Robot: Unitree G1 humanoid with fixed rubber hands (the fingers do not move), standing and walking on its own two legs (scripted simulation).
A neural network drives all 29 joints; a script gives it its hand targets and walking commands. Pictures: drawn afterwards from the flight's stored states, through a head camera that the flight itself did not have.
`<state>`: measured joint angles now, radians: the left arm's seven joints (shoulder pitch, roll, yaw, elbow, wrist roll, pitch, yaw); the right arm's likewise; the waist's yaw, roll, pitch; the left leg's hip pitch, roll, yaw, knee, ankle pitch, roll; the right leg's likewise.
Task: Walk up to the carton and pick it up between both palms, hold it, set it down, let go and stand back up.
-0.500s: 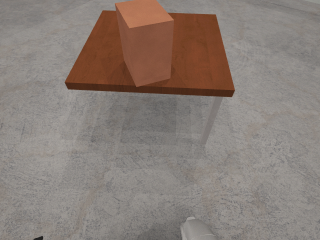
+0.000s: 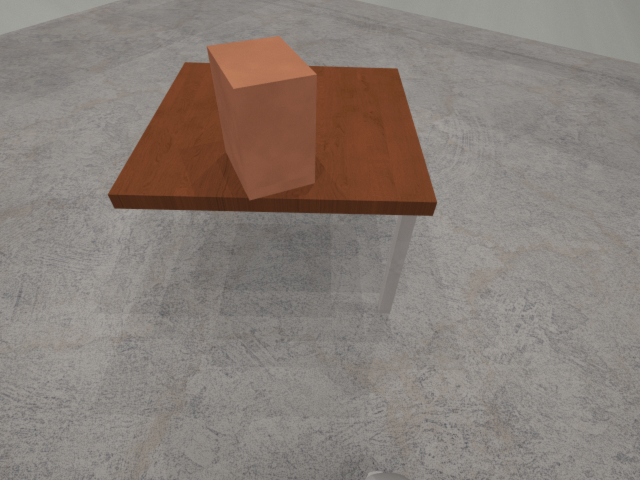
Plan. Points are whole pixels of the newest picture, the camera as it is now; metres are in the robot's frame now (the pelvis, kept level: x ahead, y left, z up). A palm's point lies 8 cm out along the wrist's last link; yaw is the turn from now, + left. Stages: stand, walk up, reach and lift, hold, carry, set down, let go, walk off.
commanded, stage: walk up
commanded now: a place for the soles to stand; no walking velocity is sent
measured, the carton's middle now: (264, 119) +0.93 +0.13 -0.03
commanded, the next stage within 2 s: none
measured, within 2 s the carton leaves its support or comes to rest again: neither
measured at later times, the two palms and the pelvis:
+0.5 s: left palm out of the picture +0.09 +0.28 -0.09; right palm out of the picture +0.07 -0.36 -0.10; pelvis +0.01 -0.04 +0.00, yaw -1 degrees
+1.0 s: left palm out of the picture +0.08 +0.36 -0.06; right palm out of the picture +0.15 -0.33 -0.07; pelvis +0.05 +0.01 +0.02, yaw +2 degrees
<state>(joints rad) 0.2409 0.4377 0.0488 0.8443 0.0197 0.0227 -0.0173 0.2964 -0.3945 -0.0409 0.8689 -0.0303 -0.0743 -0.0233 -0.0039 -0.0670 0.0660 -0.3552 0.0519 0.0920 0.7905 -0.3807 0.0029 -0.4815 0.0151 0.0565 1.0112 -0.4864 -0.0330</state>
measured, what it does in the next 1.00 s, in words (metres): steps on the spot: right foot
